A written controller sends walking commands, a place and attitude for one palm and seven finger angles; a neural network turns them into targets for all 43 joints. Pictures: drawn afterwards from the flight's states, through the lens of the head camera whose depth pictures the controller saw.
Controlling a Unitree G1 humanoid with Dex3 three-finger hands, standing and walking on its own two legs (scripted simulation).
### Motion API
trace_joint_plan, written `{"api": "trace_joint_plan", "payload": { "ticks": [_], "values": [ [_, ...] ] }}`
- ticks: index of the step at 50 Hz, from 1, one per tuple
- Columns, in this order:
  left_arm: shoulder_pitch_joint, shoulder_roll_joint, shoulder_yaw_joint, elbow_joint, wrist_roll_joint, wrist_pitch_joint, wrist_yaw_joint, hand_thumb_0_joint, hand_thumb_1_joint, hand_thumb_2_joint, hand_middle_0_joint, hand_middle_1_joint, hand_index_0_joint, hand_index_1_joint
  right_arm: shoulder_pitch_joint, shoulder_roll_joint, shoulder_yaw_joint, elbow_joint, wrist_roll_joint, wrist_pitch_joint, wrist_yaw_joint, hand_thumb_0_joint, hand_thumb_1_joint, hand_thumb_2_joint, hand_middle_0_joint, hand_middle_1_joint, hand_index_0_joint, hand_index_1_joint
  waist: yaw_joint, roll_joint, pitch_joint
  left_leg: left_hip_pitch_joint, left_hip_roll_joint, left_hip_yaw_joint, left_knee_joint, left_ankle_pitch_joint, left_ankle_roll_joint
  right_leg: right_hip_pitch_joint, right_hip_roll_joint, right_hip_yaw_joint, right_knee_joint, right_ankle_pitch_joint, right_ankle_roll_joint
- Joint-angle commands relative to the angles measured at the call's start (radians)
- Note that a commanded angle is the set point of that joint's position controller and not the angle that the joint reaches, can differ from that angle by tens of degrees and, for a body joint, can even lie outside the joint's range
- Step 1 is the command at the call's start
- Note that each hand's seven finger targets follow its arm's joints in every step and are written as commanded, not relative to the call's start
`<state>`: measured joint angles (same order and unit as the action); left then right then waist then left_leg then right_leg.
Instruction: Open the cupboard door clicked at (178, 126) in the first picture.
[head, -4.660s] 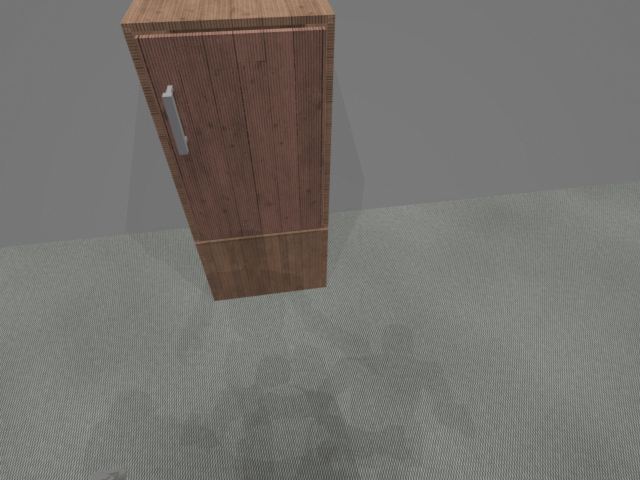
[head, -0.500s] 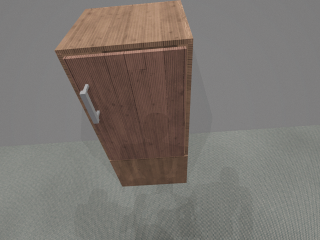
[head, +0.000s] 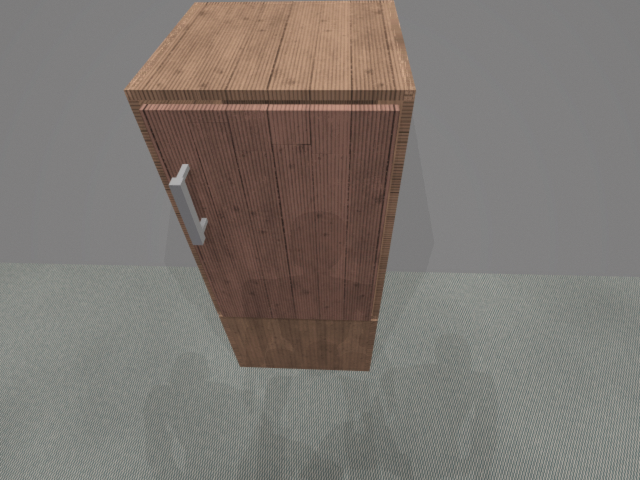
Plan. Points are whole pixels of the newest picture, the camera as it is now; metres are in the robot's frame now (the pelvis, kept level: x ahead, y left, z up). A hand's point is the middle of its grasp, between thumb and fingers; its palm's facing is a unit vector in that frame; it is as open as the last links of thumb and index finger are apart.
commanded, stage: come to a stop and stand still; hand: left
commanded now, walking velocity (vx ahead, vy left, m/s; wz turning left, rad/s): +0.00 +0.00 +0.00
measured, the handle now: (191, 206) +0.54 +0.27 +0.02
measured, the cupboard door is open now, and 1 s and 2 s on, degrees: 0 0 0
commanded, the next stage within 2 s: look again from close up in 0.28 s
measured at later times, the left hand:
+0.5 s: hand out of the picture +0.01 +0.18 -0.17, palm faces +0.04 -0.97 -0.22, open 7.4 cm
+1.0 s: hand out of the picture -0.01 +0.17 -0.17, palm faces +0.06 -0.98 -0.18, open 7.4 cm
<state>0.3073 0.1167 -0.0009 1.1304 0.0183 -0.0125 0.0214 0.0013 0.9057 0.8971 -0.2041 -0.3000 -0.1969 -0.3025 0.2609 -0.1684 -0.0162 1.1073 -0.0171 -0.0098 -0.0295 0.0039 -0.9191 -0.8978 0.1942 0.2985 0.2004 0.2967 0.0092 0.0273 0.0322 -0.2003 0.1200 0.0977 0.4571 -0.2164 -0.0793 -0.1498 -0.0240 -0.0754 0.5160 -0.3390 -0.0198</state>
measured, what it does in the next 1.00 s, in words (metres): stands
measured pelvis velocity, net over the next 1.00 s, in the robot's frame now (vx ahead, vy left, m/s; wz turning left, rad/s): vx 0.01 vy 0.01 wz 0.02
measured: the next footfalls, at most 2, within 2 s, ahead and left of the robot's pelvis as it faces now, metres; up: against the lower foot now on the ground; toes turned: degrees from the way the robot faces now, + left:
none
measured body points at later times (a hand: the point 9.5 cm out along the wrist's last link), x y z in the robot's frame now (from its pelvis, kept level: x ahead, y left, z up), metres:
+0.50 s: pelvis +0.01 +0.00 +0.00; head +0.02 -0.01 +0.45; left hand +0.01 +0.23 -0.15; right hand +0.00 -0.21 -0.17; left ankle +0.01 +0.17 -0.74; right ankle -0.04 -0.10 -0.74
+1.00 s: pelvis +0.01 +0.01 +0.00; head +0.03 +0.00 +0.45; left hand -0.01 +0.22 -0.16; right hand +0.01 -0.21 -0.16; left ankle +0.01 +0.17 -0.74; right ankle -0.04 -0.10 -0.74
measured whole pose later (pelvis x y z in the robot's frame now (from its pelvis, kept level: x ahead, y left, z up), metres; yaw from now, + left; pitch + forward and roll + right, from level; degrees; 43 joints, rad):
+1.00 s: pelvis +0.01 +0.01 +0.00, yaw +1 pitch -1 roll +0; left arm 0.30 0.12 0.00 1.13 0.02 -0.02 0.04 0.00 0.91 0.90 -0.20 -0.30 -0.20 -0.30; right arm 0.28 -0.14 -0.01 1.15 -0.02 -0.01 -0.03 0.01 -0.92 -0.90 0.20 0.30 0.20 0.30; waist 0.01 0.01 0.04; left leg -0.20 0.12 0.09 0.47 -0.23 -0.07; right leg -0.11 -0.03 -0.09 0.46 -0.33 -0.01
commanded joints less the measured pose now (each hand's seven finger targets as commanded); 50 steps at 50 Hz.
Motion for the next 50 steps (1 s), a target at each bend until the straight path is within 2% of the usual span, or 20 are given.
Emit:
{"api": "trace_joint_plan", "payload": {
  "ticks": [1,2,8,15,18,24,32,36,42,45,48,49,50],
  "values": [
    [0.051,0.134,0.03,-0.027,0.0,-0.02,0.008,0.0,0.9,0.9,-0.2,-0.3,-0.2,-0.3,0.063,-0.062,-0.005,-0.018,0.003,-0.008,0.001,0.0,-0.9,-0.9,0.2,0.3,0.2,0.3,-0.015,-0.029,0.029,0.069,0.009,-0.013,-0.043,0.146,0.07,-0.101,-0.081,0.078,-0.132,0.293,-0.01],
    [0.05,0.131,0.03,-0.027,0.003,-0.02,0.009,0.0,0.9,0.9,-0.2,-0.3,-0.2,-0.3,0.061,-0.058,-0.005,-0.014,0.003,-0.009,0.0,0.0,-0.9,-0.9,0.2,0.3,0.2,0.3,-0.015,-0.041,0.042,0.07,0.011,-0.015,-0.05,0.152,0.07,-0.102,-0.077,0.074,-0.134,0.295,-0.009],
    [0.051,0.131,0.03,-0.023,0.001,-0.018,0.01,0.0,0.9,0.9,-0.2,-0.3,-0.2,-0.3,0.054,-0.064,-0.004,-0.009,0.002,-0.01,-0.001,0.0,-0.9,-0.9,0.2,0.3,0.2,0.3,-0.01,-0.026,0.039,0.069,0.009,-0.018,-0.055,0.162,0.071,-0.086,-0.08,0.067,-0.135,0.297,-0.007],
    [0.046,0.134,0.033,-0.025,0.001,-0.018,0.012,0.0,0.9,0.9,-0.2,-0.3,-0.2,-0.3,0.066,-0.066,-0.003,0.001,0.0,-0.013,-0.002,0.0,-0.9,-0.9,0.2,0.3,0.2,0.3,-0.007,-0.034,0.017,0.079,0.014,-0.015,-0.055,0.205,0.072,-0.06,-0.081,0.055,-0.122,0.332,-0.006],
    [0.042,0.131,0.032,-0.026,0.001,-0.016,0.012,0.0,0.9,0.9,-0.2,-0.3,-0.2,-0.3,0.067,-0.058,-0.001,0.008,0.001,-0.012,-0.002,0.0,-0.9,-0.9,0.2,0.3,0.2,0.3,-0.003,-0.032,0.049,0.06,0.012,-0.016,-0.064,0.188,0.073,-0.065,-0.082,0.052,-0.131,0.31,-0.006],
    [0.038,0.133,0.034,-0.029,-0.001,-0.016,0.014,0.0,0.9,0.9,-0.2,-0.3,-0.2,-0.3,0.082,-0.051,-0.001,0.017,0.0,-0.011,-0.001,0.0,-0.9,-0.9,0.2,0.3,0.2,0.3,-0.003,-0.041,0.03,0.062,0.009,-0.02,-0.063,0.182,0.072,-0.053,-0.083,0.048,-0.132,0.296,-0.008],
    [0.047,0.125,0.034,-0.026,0.0,-0.017,0.015,0.0,0.9,0.9,-0.2,-0.3,-0.2,-0.3,0.085,-0.034,-0.003,0.025,0.001,-0.01,-0.002,0.0,-0.9,-0.9,0.2,0.3,0.2,0.3,-0.003,-0.05,0.05,0.058,0.005,-0.021,-0.061,0.176,0.072,-0.058,-0.085,0.048,-0.142,0.31,-0.008],
    [0.052,0.127,0.035,-0.025,-0.001,-0.02,0.016,0.0,0.9,0.9,-0.2,-0.3,-0.2,-0.3,0.088,-0.035,-0.005,0.025,0.001,-0.01,-0.002,0.0,-0.9,-0.9,0.2,0.3,0.2,0.3,-0.004,-0.054,0.026,0.062,0.004,-0.02,-0.052,0.18,0.069,-0.044,-0.089,0.047,-0.14,0.334,-0.009],
    [0.055,0.118,0.033,-0.022,0.001,-0.017,0.015,0.0,0.9,0.9,-0.2,-0.3,-0.2,-0.3,0.086,-0.027,-0.005,0.03,0.002,-0.008,-0.004,0.0,-0.9,-0.9,0.2,0.3,0.2,0.3,-0.006,-0.043,0.064,0.055,0.003,-0.023,-0.064,0.159,0.069,-0.066,-0.083,0.046,-0.159,0.28,-0.007],
    [0.06,0.119,0.033,-0.019,-0.001,-0.018,0.015,0.0,0.9,0.9,-0.2,-0.3,-0.2,-0.3,0.084,-0.033,-0.005,0.028,0.001,-0.009,-0.003,0.0,-0.9,-0.9,0.2,0.3,0.2,0.3,-0.006,-0.033,0.04,0.064,0.004,-0.024,-0.061,0.167,0.069,-0.058,-0.086,0.049,-0.158,0.283,-0.007],
    [0.065,0.114,0.032,-0.018,0.0,-0.018,0.015,0.0,0.9,0.9,-0.2,-0.3,-0.2,-0.3,0.08,-0.033,-0.005,0.027,0.002,-0.011,-0.004,0.0,-0.9,-0.9,0.2,0.3,0.2,0.3,-0.004,-0.021,0.049,0.06,0.003,-0.026,-0.06,0.177,0.07,-0.059,-0.086,0.045,-0.161,0.286,-0.006],
    [0.143,0.148,0.03,0.011,0.005,-0.034,0.053,0.0,0.9,0.9,-0.2,-0.3,-0.2,-0.3,-0.061,-0.087,-0.016,-0.059,0.013,-0.013,0.007,0.0,-0.9,-0.9,0.2,0.3,0.2,0.3,0.038,-0.086,0.105,-0.086,0.004,0.001,0.197,0.093,0.043,-0.097,-0.168,0.186,-0.188,0.747,0.038],
    [-0.647,0.288,0.001,-1.592,-0.211,-0.274,0.019,0.0,0.877,0.89,-0.202,-0.315,-0.202,-0.315,-0.027,-0.258,-0.003,-0.396,0.052,-0.184,-0.035,0.0,-0.9,-0.9,0.2,0.3,0.2,0.3,-0.103,0.116,-0.389,0.201,-0.099,-0.01,0.016,0.24,0.121,0.028,-0.076,0.091,-0.058,0.635,-0.007]
  ]
}}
